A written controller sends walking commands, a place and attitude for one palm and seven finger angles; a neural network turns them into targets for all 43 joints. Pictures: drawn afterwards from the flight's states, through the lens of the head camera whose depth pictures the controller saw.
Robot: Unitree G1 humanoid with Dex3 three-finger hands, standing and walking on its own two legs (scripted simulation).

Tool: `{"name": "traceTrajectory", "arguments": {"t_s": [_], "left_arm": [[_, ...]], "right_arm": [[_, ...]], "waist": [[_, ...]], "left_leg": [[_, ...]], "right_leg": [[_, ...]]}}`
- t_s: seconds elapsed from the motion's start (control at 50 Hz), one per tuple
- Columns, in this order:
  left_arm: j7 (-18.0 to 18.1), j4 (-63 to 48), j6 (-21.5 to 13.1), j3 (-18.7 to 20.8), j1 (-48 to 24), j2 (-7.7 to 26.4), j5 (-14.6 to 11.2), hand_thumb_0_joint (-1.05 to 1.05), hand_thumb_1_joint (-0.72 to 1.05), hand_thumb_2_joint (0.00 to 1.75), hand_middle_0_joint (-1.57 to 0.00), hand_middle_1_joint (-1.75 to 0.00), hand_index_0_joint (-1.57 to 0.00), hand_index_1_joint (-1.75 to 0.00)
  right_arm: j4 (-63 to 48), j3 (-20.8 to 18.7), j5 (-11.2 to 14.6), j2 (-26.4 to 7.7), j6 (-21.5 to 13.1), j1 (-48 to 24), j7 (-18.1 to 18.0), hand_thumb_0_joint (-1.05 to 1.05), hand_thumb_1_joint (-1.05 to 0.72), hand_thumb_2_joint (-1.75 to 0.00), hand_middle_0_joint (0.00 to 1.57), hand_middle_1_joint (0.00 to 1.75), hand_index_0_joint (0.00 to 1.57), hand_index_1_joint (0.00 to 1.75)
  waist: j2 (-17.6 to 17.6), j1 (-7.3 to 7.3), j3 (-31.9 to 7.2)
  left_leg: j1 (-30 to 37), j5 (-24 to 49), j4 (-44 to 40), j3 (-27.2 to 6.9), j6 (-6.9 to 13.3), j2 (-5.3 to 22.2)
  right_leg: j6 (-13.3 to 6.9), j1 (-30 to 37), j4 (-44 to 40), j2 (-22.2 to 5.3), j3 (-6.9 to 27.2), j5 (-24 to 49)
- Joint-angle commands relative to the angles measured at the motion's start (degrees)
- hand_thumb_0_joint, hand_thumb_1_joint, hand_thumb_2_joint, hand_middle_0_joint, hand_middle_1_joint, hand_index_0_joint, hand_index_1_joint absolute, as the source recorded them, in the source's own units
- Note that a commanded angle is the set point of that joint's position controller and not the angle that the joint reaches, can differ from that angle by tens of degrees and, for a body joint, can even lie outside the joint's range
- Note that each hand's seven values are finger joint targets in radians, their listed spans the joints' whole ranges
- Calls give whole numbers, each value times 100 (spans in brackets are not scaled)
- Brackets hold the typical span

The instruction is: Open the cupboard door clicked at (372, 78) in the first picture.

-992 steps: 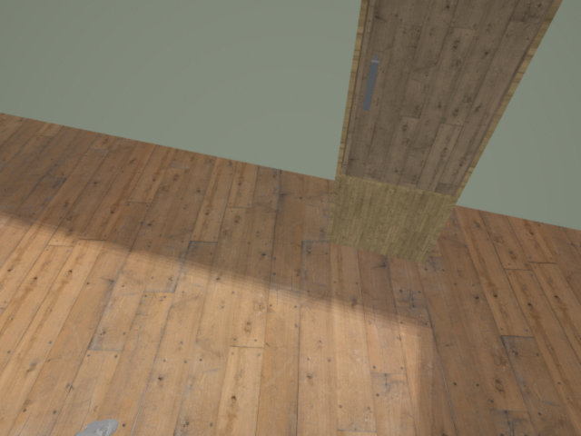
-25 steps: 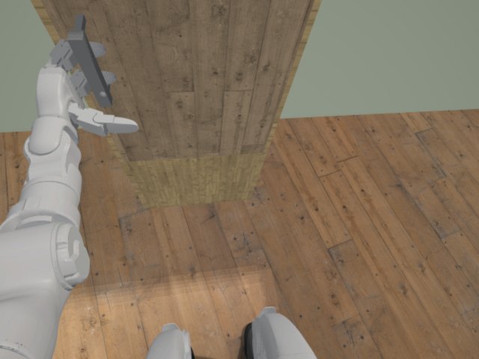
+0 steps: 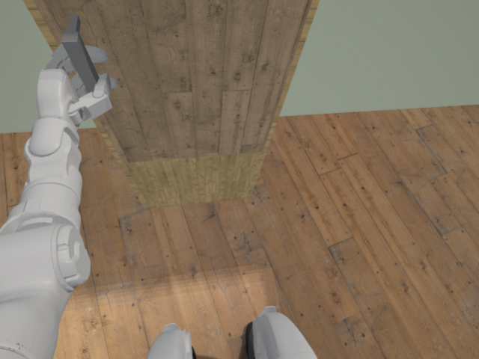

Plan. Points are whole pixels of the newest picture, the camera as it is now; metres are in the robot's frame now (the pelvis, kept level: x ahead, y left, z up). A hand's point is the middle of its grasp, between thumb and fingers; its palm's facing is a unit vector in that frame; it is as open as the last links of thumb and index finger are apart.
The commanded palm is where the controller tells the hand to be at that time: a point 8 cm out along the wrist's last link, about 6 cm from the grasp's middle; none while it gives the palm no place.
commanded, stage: close the thumb around the handle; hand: left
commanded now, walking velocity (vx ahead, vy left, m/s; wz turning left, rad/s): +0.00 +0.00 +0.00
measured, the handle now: (89, 66) +0.58 +0.19 +0.08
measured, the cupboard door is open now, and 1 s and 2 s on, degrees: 0 32 42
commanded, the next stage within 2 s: pull the door open along its arc in 0.06 s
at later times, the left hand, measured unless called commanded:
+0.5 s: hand (108, 116) +0.48 +0.16 +0.07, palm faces +0.01 -1.00 -0.02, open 5.7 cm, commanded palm +0.42 +0.21 +0.08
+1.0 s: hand (172, 191) +0.35 +0.06 +0.08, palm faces +0.43 -0.90 +0.02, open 5.9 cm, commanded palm +0.29 +0.10 +0.08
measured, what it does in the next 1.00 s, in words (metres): stands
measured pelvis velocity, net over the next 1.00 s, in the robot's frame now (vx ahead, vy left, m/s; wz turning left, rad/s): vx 0.01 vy -0.03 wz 0.04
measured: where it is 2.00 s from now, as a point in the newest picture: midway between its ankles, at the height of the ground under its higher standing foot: outside the picture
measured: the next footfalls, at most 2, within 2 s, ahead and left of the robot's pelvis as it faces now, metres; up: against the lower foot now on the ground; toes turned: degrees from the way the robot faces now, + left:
none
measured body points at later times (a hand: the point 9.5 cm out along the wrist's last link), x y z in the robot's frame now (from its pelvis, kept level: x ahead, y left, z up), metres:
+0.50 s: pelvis +0.01 -0.01 +0.01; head +0.12 +0.00 +0.45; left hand +0.48 +0.21 +0.07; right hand +0.02 -0.27 -0.11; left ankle -0.01 +0.11 -0.67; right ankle +0.02 -0.13 -0.67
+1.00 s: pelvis +0.01 -0.03 +0.02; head +0.06 -0.04 +0.46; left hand +0.32 +0.11 +0.08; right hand +0.18 -0.24 -0.09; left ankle -0.01 +0.11 -0.67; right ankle +0.02 -0.13 -0.67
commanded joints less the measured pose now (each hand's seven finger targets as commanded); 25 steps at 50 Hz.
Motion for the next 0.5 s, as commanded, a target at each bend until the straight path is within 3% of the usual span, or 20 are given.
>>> {"name": "traceTrajectory", "arguments": {"t_s": [0.0, 0.04, 0.06, 0.12, 0.14, 0.16, 0.2, 0.28, 0.3, 0.42, 0.48], "left_arm": [[120, -1256, -342, 126, -2532, 1288, -133, 0, 90, 90, -40, -135, -40, -135], [217, -1206, -326, 213, -2551, 1376, -130, 0, 90, 90, -40, -135, -40, -135], [253, -1331, -355, 180, -2687, 1395, -94, 0, 90, 90, -40, -135, -40, -135], [282, -1352, -378, 166, -2549, 1392, -44, 0, 90, 90, -40, -135, -40, -135], [284, -1425, -419, 191, -2551, 1402, -46, 0, 90, 90, -40, -135, -40, -135], [288, -1389, -423, 64, -2720, 1304, -35, 0, 90, 90, -40, -135, -40, -135], [251, -1197, -375, 59, -2288, 1192, -58, 0, 90, 90, -40, -135, -40, -135], [170, -1604, -443, 103, -1786, 1176, -136, 0, 90, 90, -40, -135, -40, -135], [137, -1641, -429, 39, -1595, 1079, -160, 0, 90, 90, -40, -135, -40, -135], [89, -2474, -325, 20, -146, 755, -451, 0, 90, 90, -40, -135, -40, -135], [94, -3163, -305, -71, 814, 464, -617, 0, 90, 90, -40, -135, -40, -135]], "right_arm": [[-227, -425, 22, -1039, -54, 1045, -50, 0, -90, -90, 20, 30, 20, 30], [-220, -417, 5, -1061, -46, 1064, -50, 0, -90, -90, 20, 30, 20, 30], [-234, -417, 8, -1048, -55, 1039, -42, 0, -90, -90, 20, 30, 20, 30], [-247, -427, 8, -1044, -63, 1033, -34, 0, -90, -90, 20, 30, 20, 30], [-260, -431, -7, -1046, -68, 1050, -35, 0, -90, -90, 20, 30, 20, 30], [-232, -423, 6, -1026, -72, 1015, -32, 0, -90, -90, 20, 30, 20, 30], [-263, -417, 13, -1030, -73, 1005, -17, 0, -90, -90, 20, 30, 20, 30], [-378, -455, 40, -1015, -62, 945, -5, 0, -90, -90, 20, 30, 20, 30], [-414, -454, 61, -995, -53, 890, 4, 0, -90, -90, 20, 30, 20, 30], [-692, -525, 174, -934, -29, 664, 29, 0, -90, -90, 20, 30, 20, 30], [-848, -545, 226, -856, -67, 484, 61, 0, -90, -90, 20, 30, 20, 30]], "waist": [[852, 11, -2863], [659, -27, -2729], [769, -21, -2827], [580, -14, -2874], [689, 9, -2977], [734, -58, -2925], [506, 36, -2769], [651, 233, -3207], [706, 273, -3068], [153, 545, -2937], [246, 757, -2913]], "left_leg": [[2034, 2883, -565, -407, -2, -257], [1968, 2862, -567, -429, 15, -249], [1965, 2808, -566, -419, 8, -259], [1871, 2743, -570, -382, 30, -269], [1959, 2884, -548, -385, 30, -275], [1915, 2804, -534, -375, 25, -276], [1766, 2571, -588, -349, 32, -287], [2041, 2972, -643, -304, 13, -296], [1999, 2911, -675, -262, 10, -300], [1789, 2890, -937, -74, 64, -339], [1844, 3116, -1075, 19, 67, -348]], "right_leg": [[-119, 1341, -352, 309, 126, 2078], [-113, 1304, -352, 315, 106, 2042], [-99, 1333, -347, 307, 129, 2024], [-94, 1516, -356, 304, 155, 2115], [-111, 1531, -326, 301, 162, 2211], [-94, 1477, -349, 295, 180, 2187], [-105, 1552, -382, 308, 164, 2037], [-124, 1886, -362, 303, 175, 2419], [-125, 1899, -399, 306, 182, 2400], [-112, 2680, -554, 302, 213, 2834], [-129, 3020, -600, 260, 239, 3144]]}}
